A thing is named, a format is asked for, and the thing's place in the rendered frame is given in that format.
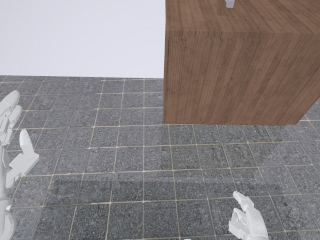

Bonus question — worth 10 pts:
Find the left robot hand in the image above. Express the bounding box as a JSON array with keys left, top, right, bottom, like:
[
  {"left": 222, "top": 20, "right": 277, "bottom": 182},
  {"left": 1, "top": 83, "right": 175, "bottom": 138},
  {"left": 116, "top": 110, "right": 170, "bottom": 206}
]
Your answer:
[{"left": 0, "top": 90, "right": 40, "bottom": 198}]

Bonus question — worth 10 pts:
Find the left robot forearm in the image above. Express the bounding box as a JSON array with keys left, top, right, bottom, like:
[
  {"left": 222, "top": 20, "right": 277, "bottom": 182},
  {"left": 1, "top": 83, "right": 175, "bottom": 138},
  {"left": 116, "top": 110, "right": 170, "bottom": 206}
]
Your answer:
[{"left": 0, "top": 197, "right": 17, "bottom": 240}]

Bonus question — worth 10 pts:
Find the right robot hand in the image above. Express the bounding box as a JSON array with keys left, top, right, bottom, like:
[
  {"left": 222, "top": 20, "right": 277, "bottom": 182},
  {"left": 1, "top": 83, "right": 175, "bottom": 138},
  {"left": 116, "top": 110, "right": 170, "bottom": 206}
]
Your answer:
[{"left": 228, "top": 191, "right": 269, "bottom": 240}]

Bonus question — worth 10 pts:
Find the counter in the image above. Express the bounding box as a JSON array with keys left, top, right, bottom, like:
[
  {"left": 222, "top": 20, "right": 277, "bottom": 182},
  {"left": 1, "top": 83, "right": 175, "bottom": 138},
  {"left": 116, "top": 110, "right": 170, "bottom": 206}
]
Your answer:
[{"left": 163, "top": 0, "right": 320, "bottom": 126}]

